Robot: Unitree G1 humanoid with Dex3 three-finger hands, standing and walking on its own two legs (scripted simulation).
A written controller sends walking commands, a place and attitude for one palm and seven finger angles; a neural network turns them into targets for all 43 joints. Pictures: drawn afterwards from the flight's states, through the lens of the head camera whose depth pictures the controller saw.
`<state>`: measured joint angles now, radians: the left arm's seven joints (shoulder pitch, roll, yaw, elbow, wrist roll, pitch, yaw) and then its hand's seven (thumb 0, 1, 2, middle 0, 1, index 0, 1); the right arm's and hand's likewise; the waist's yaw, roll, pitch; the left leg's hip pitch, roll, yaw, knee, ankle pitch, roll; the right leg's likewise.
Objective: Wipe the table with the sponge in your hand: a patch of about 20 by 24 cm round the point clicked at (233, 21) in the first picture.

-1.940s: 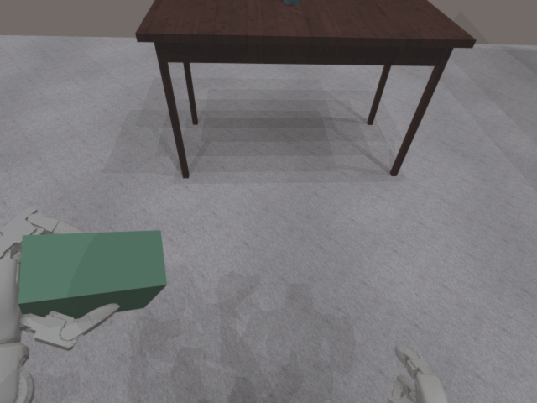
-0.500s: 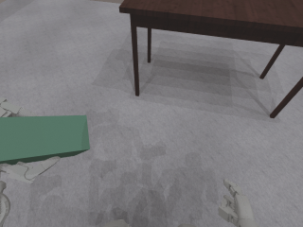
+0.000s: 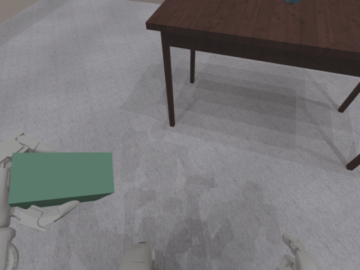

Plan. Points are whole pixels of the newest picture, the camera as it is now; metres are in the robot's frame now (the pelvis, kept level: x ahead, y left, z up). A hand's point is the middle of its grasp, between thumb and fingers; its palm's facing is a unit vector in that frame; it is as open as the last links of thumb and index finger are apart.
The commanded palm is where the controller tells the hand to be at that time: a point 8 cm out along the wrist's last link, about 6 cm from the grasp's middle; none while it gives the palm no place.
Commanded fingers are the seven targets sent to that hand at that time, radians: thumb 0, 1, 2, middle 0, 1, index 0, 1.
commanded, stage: walk to a spot facing it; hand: left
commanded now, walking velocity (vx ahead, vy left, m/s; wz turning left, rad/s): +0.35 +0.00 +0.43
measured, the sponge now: (77, 180) +0.24 +0.18 +0.14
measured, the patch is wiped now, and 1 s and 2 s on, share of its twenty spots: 0.00 0.00 0.00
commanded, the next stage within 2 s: none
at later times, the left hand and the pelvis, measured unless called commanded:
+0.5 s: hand (43, 120) +0.32 +0.25 +0.20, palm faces +0.53 -0.70 -0.47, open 10.4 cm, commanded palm +0.28 +0.28 +0.18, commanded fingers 0.00 0.10 1.30 -1.20 -1.60 -1.20 -1.60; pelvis +0.16 -0.02 +0.00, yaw +8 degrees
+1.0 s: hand (49, 92) +0.41 +0.28 +0.18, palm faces +0.66 -0.57 -0.48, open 10.4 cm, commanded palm +0.32 +0.29 +0.18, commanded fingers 0.00 0.10 1.30 -1.20 -1.60 -1.20 -1.60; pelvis +0.28 -0.03 -0.02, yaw +24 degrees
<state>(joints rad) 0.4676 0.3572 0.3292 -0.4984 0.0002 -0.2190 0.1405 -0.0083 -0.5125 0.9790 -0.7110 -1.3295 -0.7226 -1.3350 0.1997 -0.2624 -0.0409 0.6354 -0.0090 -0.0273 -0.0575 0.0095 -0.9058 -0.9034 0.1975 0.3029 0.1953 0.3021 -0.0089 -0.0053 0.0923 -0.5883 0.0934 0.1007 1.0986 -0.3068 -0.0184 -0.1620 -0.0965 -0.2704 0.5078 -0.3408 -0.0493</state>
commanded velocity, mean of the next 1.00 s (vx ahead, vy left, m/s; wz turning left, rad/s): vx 0.21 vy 0.00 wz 0.53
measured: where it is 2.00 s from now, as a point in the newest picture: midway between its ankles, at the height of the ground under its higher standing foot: (211, 252)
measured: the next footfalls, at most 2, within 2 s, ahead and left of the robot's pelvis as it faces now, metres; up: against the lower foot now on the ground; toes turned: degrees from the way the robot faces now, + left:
left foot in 0.20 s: +0.21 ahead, +0.12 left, +0.00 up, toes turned +12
right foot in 0.56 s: +0.27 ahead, -0.16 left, +0.00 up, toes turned +2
